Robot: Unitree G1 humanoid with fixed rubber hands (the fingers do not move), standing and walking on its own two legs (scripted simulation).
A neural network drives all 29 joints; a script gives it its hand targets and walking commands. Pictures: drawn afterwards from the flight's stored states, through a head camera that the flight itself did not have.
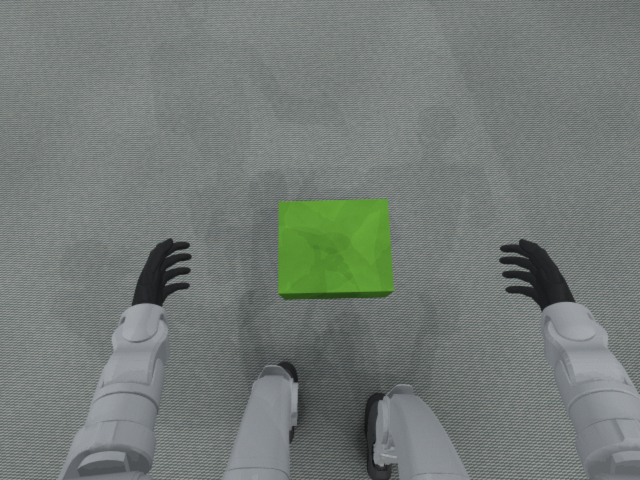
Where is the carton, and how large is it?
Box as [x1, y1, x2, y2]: [278, 199, 393, 299]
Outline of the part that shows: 387,199 279,202 278,293 285,299 382,297 390,293 393,290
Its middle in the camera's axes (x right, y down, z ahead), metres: +0.04 +0.03 +1.04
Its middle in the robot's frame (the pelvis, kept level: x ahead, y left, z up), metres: +0.50 +0.01 -0.62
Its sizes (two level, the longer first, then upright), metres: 0.281 0.237 0.150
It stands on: the floor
